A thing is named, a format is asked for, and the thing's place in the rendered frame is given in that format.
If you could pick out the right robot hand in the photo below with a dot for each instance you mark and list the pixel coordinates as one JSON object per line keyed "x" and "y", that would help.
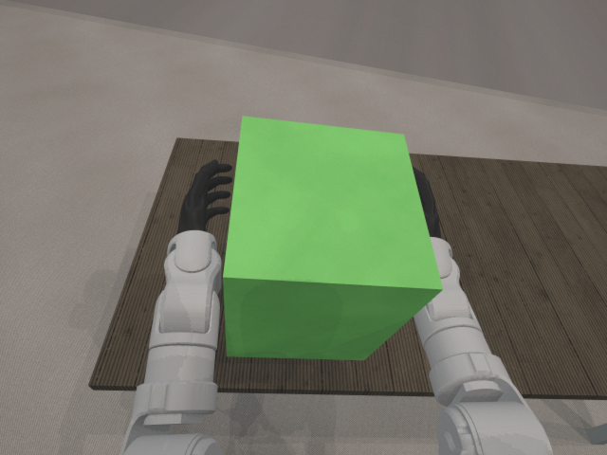
{"x": 428, "y": 203}

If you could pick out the table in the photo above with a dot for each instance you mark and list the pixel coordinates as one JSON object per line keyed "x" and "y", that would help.
{"x": 530, "y": 241}

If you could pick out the left robot forearm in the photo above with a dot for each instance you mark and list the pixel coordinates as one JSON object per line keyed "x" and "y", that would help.
{"x": 178, "y": 386}

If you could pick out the right robot upper arm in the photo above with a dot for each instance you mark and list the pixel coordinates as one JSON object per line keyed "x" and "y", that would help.
{"x": 490, "y": 428}

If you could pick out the left robot upper arm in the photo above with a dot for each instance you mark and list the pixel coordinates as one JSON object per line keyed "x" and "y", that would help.
{"x": 174, "y": 444}

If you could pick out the carton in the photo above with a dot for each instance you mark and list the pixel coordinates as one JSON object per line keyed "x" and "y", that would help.
{"x": 328, "y": 250}

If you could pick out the left robot hand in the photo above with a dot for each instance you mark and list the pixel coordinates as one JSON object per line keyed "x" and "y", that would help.
{"x": 194, "y": 214}

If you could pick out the right robot forearm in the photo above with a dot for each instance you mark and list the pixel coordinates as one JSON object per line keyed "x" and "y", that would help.
{"x": 463, "y": 369}

